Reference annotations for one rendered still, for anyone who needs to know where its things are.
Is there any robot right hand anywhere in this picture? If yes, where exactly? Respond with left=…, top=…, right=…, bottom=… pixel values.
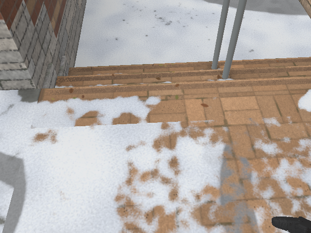
left=271, top=216, right=311, bottom=233

